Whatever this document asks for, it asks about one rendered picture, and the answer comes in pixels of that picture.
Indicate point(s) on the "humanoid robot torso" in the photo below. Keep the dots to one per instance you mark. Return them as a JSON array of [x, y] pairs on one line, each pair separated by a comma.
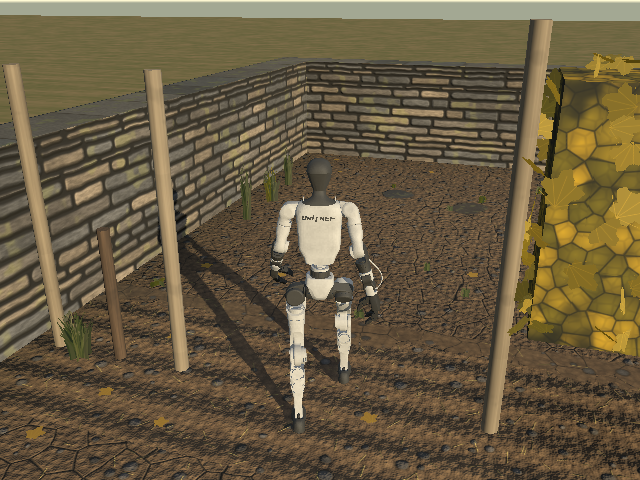
[[319, 240]]

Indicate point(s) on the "robot left hand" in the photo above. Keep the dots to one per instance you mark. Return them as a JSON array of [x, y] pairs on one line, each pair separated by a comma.
[[277, 278]]

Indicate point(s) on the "robot right hand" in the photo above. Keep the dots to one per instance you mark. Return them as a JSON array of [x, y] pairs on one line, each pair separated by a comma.
[[375, 307]]

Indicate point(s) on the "left robot upper arm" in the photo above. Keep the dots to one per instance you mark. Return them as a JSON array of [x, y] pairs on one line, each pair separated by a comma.
[[287, 212]]

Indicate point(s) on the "right robot forearm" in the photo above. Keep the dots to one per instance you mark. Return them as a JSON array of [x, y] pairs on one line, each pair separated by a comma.
[[365, 273]]

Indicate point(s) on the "left robot forearm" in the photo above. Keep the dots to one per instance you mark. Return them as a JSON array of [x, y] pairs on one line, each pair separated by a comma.
[[276, 258]]

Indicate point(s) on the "right robot thigh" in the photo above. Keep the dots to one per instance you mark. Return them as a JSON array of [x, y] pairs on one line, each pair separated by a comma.
[[343, 292]]

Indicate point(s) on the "right robot upper arm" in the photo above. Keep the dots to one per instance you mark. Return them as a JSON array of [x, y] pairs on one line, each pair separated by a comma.
[[351, 212]]

